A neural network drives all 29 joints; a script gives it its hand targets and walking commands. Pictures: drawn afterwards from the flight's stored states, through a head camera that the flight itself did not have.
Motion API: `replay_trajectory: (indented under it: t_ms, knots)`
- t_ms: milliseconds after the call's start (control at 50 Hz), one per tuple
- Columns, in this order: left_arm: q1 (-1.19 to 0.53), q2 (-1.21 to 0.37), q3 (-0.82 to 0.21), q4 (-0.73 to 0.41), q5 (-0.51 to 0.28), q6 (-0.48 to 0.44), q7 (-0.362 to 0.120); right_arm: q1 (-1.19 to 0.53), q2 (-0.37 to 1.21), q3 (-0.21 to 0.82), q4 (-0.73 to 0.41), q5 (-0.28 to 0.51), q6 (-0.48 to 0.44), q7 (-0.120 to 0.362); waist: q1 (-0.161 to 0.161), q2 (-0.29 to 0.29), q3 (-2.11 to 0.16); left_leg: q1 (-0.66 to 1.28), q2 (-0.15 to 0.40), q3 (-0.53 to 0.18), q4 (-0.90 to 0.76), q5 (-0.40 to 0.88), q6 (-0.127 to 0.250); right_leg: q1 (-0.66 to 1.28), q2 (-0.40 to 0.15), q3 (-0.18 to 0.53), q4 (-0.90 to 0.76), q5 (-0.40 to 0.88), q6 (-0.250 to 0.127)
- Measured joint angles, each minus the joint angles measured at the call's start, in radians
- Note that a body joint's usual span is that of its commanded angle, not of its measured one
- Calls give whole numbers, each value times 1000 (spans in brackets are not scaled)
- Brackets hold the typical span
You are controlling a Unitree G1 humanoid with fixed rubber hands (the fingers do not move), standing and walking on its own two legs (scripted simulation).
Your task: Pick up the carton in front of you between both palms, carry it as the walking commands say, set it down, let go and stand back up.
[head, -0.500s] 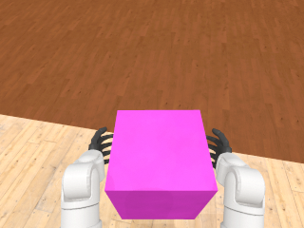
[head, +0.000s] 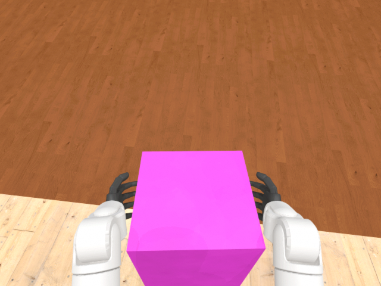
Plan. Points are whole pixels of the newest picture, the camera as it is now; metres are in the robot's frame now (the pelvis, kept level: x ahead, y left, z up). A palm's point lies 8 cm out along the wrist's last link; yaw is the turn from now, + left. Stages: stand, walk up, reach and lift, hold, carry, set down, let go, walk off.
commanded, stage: carry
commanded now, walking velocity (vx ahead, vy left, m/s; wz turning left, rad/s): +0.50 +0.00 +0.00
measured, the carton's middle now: (192, 223) +0.27 +0.00 -0.02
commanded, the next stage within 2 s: none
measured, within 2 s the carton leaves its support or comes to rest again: neither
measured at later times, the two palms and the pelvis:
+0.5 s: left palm (141, 69) +0.64 +0.14 +0.13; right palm (247, 66) +0.67 -0.16 +0.12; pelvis +0.33 -0.04 -0.01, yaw +4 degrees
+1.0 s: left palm (149, 13) +1.05 +0.16 +0.12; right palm (226, 16) +1.03 -0.14 +0.12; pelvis +0.65 +0.01 +0.01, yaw +2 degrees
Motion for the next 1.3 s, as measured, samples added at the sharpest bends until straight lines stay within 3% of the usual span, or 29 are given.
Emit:
replay_trajectory:
  t_ms: [140,220,320,360,400,460,520,680,800,820,840,860,920,980,1080,1160,1200,1240,1300]
  knots:
    - [38,2,-46,-25,2,-47,0,58,-5,-1,-57,14,-38,1,-5,23,1,205,0,-29,-191,-28,-24,-240,-23,-35,-231,176,11]
    - [54,3,-53,-78,-6,-45,7,63,-5,6,-96,21,-39,2,7,19,-17,321,-1,-39,-239,-86,-51,-266,-26,-72,-436,275,15]
    - [-2,0,-25,-156,-30,-2,22,3,-2,0,-164,29,1,-6,17,17,-17,459,0,-50,-224,-209,-99,-212,4,-136,-604,357,-19]
    - [-67,-2,-5,-159,-39,18,24,-50,2,-24,-186,30,25,-11,20,24,-13,473,20,-58,-108,-301,-117,-148,29,-162,-648,335,-35]
    - [-155,-1,6,-114,-42,22,33,-129,-30,-45,-166,39,48,-19,46,58,3,371,61,-100,201,-328,-107,-152,49,-176,-554,279,-73]
    - [-284,29,25,-34,-57,60,54,-260,-74,-75,-89,58,91,-27,58,52,40,114,14,-211,667,-277,-63,-114,52,-178,-547,209,-88]
    - [-382,64,51,26,-77,92,62,-381,-88,-102,-14,62,127,-35,61,44,60,-81,14,-223,761,-190,-34,-48,64,-175,-622,201,-88]
    - [-624,130,113,215,-94,123,65,-628,-137,-147,181,57,154,-41,61,31,58,-332,52,-215,482,-52,-48,113,78,-143,-735,122,-66]
    - [-744,150,134,345,-81,135,64,-737,-167,-187,306,62,163,-43,55,22,52,-291,10,-157,205,30,-24,237,61,-118,-708,-21,-19]
    - [-754,153,140,356,-79,138,64,-750,-165,-192,324,60,161,-43,50,15,55,-254,-8,-135,147,32,-16,249,49,-119,-669,-55,-11]
    - [-759,160,147,363,-79,142,63,-760,-157,-195,343,55,155,-43,42,2,56,-205,-19,-119,114,-50,-22,238,29,-117,-587,-86,-7]
    - [-764,168,155,370,-81,142,61,-770,-148,-196,359,47,147,-43,28,-10,61,-183,-29,-113,120,-137,-49,194,6,-106,-456,-62,-7]
    - [-753,173,184,375,-79,137,53,-762,-118,-191,373,26,127,-47,-17,-7,99,-148,-43,-121,147,-180,-49,-22,48,23,49,-87,-6]
    - [-724,134,208,315,-56,142,51,-696,-92,-196,292,34,126,-55,-45,6,142,-68,-47,-138,80,-204,-50,-212,69,51,240,-54,-27]
    - [-659,68,200,138,-29,115,47,-607,-54,-210,105,59,96,-70,-68,17,195,71,-35,-158,-10,-255,-60,-427,50,35,124,-69,-36]
    - [-631,49,180,51,-21,94,45,-599,-54,-215,33,79,85,-71,-63,25,185,190,-20,-170,-61,-321,-84,-426,52,-11,-236,-7,-47]
    - [-644,53,166,70,-17,86,44,-613,-75,-216,41,86,89,-70,-37,37,171,226,4,-163,5,-377,-91,-344,80,-65,-410,70,-68]
    - [-663,55,146,127,-8,68,45,-628,-112,-215,77,89,95,-60,10,69,170,176,33,-203,256,-355,-85,-292,106,-92,-384,57,-82]
    - [-672,70,133,195,-29,85,46,-646,-131,-223,153,77,110,-39,77,38,153,-17,-41,-288,760,-317,-63,-211,112,-74,-421,-21,-85]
